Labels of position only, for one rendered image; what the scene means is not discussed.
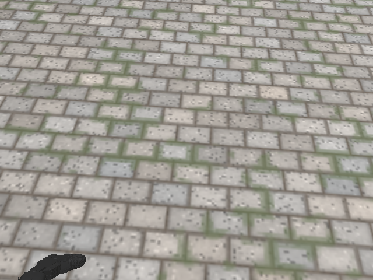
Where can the robot left hand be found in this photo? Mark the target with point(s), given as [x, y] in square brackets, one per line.
[53, 265]

